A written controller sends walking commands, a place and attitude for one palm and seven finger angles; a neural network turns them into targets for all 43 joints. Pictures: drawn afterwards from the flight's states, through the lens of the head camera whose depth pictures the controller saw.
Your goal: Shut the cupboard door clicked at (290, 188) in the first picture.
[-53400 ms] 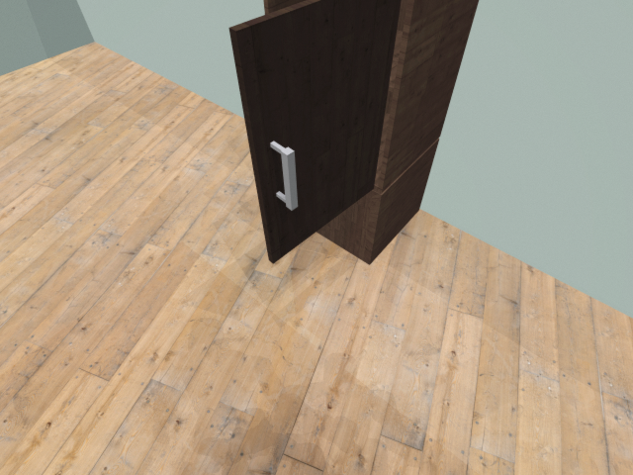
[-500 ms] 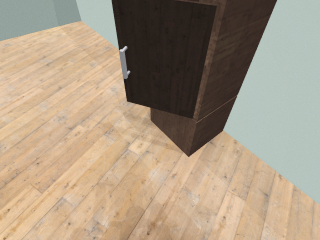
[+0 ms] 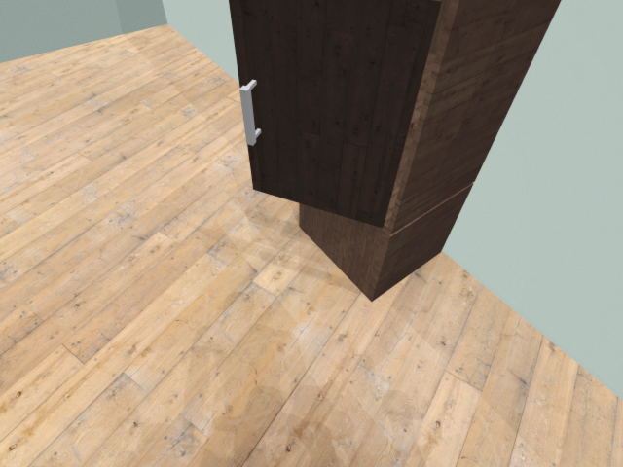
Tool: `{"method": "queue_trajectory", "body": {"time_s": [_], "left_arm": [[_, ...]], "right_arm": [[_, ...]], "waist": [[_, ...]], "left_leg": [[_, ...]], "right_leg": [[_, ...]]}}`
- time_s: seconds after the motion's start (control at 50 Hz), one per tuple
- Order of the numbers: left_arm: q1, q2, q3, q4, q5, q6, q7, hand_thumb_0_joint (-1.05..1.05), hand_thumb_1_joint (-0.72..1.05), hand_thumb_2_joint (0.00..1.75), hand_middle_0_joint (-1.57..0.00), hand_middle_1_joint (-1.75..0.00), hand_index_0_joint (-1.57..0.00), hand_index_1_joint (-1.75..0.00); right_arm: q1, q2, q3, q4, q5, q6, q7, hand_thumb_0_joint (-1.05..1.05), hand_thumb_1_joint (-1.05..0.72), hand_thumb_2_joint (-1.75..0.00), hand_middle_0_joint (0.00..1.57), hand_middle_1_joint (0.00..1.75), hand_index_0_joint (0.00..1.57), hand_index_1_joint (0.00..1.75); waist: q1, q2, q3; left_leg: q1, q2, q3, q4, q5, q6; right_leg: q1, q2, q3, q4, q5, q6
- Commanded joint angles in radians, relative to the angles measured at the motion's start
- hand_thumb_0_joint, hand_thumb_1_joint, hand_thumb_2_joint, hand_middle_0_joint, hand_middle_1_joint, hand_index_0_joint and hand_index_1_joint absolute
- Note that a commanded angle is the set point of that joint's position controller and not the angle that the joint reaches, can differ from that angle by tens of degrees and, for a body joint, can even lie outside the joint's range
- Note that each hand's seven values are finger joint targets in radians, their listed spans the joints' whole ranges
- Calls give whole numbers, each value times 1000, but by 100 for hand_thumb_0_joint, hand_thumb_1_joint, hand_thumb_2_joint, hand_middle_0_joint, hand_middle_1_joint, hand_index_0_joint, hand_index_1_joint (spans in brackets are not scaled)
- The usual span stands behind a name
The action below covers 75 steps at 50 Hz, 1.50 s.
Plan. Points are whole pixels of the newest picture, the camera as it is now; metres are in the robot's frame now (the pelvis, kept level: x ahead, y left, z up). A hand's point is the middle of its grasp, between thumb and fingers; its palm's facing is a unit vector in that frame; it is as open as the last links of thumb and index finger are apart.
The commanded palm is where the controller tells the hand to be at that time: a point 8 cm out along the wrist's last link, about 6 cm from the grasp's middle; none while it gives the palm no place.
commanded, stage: walk to a spot facing it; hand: left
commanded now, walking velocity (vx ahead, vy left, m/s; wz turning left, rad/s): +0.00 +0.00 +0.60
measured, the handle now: (252, 113) +0.89 +0.19 -0.05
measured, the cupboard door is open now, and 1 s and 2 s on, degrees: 31 31 31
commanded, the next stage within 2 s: none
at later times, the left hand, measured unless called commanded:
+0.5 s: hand out of the picture +0.04 +0.26 -0.17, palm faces +0.28 -0.92 -0.26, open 7.3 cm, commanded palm none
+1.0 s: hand out of the picture -0.02 +0.16 -0.15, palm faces +0.56 -0.77 -0.31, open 7.4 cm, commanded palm none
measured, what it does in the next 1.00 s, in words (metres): steps on the spot, turning left: right foot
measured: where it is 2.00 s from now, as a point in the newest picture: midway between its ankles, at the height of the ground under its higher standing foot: outside the picture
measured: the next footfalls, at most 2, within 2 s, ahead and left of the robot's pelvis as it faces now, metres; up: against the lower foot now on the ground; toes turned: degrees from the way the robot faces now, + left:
right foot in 0.78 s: +0.10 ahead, -0.13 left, +0.00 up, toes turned +28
left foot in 1.20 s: -0.03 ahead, +0.09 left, +0.00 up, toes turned +50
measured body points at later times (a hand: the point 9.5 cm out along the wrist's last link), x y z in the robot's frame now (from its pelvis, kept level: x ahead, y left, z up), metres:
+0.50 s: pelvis +0.00 +0.03 +0.00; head +0.05 +0.06 +0.45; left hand +0.02 +0.31 -0.15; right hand +0.11 -0.21 -0.14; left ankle +0.02 +0.10 -0.74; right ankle +0.02 -0.16 -0.66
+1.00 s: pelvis +0.03 -0.04 +0.00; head +0.10 -0.04 +0.44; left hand -0.05 +0.20 -0.13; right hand +0.23 -0.23 -0.16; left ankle -0.07 +0.07 -0.66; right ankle +0.06 -0.14 -0.74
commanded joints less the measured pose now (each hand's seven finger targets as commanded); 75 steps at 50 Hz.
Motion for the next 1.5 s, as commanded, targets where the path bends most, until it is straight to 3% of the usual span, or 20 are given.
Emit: {"method": "queue_trajectory", "body": {"time_s": [0.0, 0.12, 0.18, 0.22, 0.24, 0.3, 0.58, 0.7, 0.72, 0.74, 0.76, 0.8, 0.86, 0.98, 1.1, 1.16, 1.18, 1.2, 1.3, 1.48], "left_arm": [[91, 146, 53, -51, 4, 3, 5, 0, 90, 90, -20, -30, -20, -30], [16, 195, 86, -133, 21, 4, 12, 0, 90, 90, -20, -30, -20, -30], [-30, 209, 93, -168, 14, 5, 5, 0, 90, 90, -20, -30, -20, -30], [-40, 137, 74, -227, -6, 19, 2, 0, 90, 90, -20, -30, -20, -30], [-47, 157, 79, -224, 5, 30, 4, 0, 90, 90, -20, -30, -20, -30], [-107, 163, 90, -227, 17, 31, -15, 0, 90, 90, -20, -30, -20, -30], [-144, 177, 74, -297, 12, 21, -18, 0, 90, 90, -20, -30, -20, -30], [-1, 198, 78, -273, -1, 14, -9, 0, 90, 90, -20, -30, -20, -30], [35, 235, 89, -270, 6, 5, -5, 0, 90, 90, -20, -30, -20, -30], [17, 326, 103, -285, 22, -4, 2, 0, 90, 90, -20, -30, -20, -30], [-40, 319, 92, -297, 18, 1, 4, 0, 90, 90, -20, -30, -20, -30], [-144, 236, 76, -324, 10, -3, 7, 0, 90, 90, -20, -30, -20, -30], [-118, 196, 65, -316, 7, -14, 4, 0, 90, 90, -20, -30, -20, -30], [83, 235, 86, -260, 13, -15, 3, 0, 90, 90, -20, -30, -20, -30], [75, 262, 102, -265, 21, -7, -2, 0, 90, 90, -20, -30, -20, -30], [42, 247, 100, -280, 4, -3, -12, 0, 90, 90, -20, -30, -20, -30], [24, 180, 82, -319, -2, 1, -19, 0, 90, 90, -20, -30, -20, -30], [-56, 169, 67, -353, 4, 13, -12, 0, 90, 90, -20, -30, -20, -30], [-56, 187, 84, -307, 10, 28, -30, 0, 90, 90, -20, -30, -20, -30], [-129, 176, 75, -334, 15, 0, -63, 0, 90, 90, -20, -30, -20, -30]], "right_arm": [[24, -112, -37, -69, 2, 8, 6, 0, -90, -90, 20, 30, 20, 30], [-35, -96, -62, -156, -1, 29, 21, 0, -90, -90, 20, 30, 20, 30], [61, -126, -67, -159, -1, 19, 31, 0, -90, -90, 20, 30, 20, 30], [181, -264, -92, -135, -13, 12, 14, 0, -90, -90, 20, 30, 20, 30], [164, -267, -93, -127, -14, 20, 13, 0, -90, -90, 20, 30, 20, 30], [38, -239, -84, -192, -18, 11, 4, 0, -90, -90, 20, 30, 20, 30], [32, -263, -110, -217, -13, 13, 14, 0, -90, -90, 20, 30, 20, 30], [-71, -253, -118, -264, -5, 28, 20, 0, -90, -90, 20, 30, 20, 30], [-74, -214, -115, -272, 6, 30, 24, 0, -90, -90, 20, 30, 20, 30], [-38, -151, -110, -279, 14, 28, 27, 0, -90, -90, 20, 30, 20, 30], [-47, -195, -116, -280, -6, 29, 30, 0, -90, -90, 20, 30, 20, 30], [3, -179, -117, -253, -16, 46, 42, 0, -90, -90, 20, 30, 20, 30], [-32, -170, -103, -259, -5, 49, 54, 0, -90, -90, 20, 30, 20, 30], [-174, -136, -74, -296, -2, 45, 58, 0, -90, -90, 20, 30, 20, 30], [-172, -127, -67, -305, 5, 33, 58, 0, -90, -90, 20, 30, 20, 30], [-18, -209, -88, -271, -4, 16, 57, 0, -90, -90, 20, 30, 20, 30], [53, -331, -119, -257, -10, 10, 51, 0, -90, -90, 20, 30, 20, 30], [116, -359, -124, -233, 0, 18, 39, 0, -90, -90, 20, 30, 20, 30], [-76, -258, -83, -291, -12, 9, 11, 0, -90, -90, 20, 30, 20, 30], [-28, -281, -97, -269, -18, -7, 26, 0, -90, -90, 20, 30, 20, 30]], "waist": [[17, -18, 23], [19, -152, 30], [-40, -13, -21], [-69, 383, -76], [-61, 238, -95], [-22, 101, -7], [-28, 174, -114], [40, 167, -144], [57, 56, -148], [47, -236, -126], [31, -220, -70], [-38, -112, -30], [-33, -192, -24], [64, -192, -70], [54, -240, -82], [-45, -35, -160], [-82, 289, -201], [-108, 271, -204], [-15, 176, -76], [-22, 170, -20]], "left_leg": [[-58, 94, -136, 42, 141, -12], [-230, 64, -72, 436, -310, -57], [-25, 79, -86, 129, 33, -42], [150, 386, -610, -98, 689, 158], [88, 388, -541, -137, 303, 163], [-50, 284, -515, -209, -111, 71], [120, 193, -530, -118, 164, 123], [-97, 109, -527, -37, 103, 59], [-223, 42, -471, 48, -58, 7], [-393, -100, -273, 310, -290, -82], [-376, -91, -204, 571, -394, -90], [-349, -36, -206, 767, -282, -89], [-365, 9, -139, 795, -207, -116], [-351, 18, -55, 530, -263, -116], [-194, 13, 9, 263, -240, -82], [196, 67, -69, -5, 160, -38], [379, 352, -440, -22, 540, 92], [342, 434, -504, -24, 759, 188], [108, 249, -340, -88, 276, 109], [31, 194, -461, -175, -296, 125]], "right_leg": [[-63, -163, 71, -25, 187, -62], [-18, -381, 95, -23, 511, -202], [-90, -289, -56, 256, 522, -79], [-412, -32, -38, 681, -365, 54], [-374, -59, 68, 743, -332, 24], [-446, -79, 105, 764, -98, 38], [-426, -10, 99, 460, -86, 77], [-63, 32, 84, 77, 33, 44], [69, -51, 156, -86, 56, 23], [117, -333, 478, -227, -69, -83], [-54, -458, 519, -220, 34, -157], [-133, -349, 323, -153, 159, -158], [-59, -273, 112, -55, 529, -126], [162, -302, 55, 29, 793, -113], [120, -335, -6, 97, 777, -105], [-136, -278, -112, 361, 515, -5], [-435, -125, -132, 596, -195, 73], [-498, -102, -8, 707, -374, 66], [-460, -107, 65, 728, -111, 74], [-397, -47, 18, 356, -86, 74]]}}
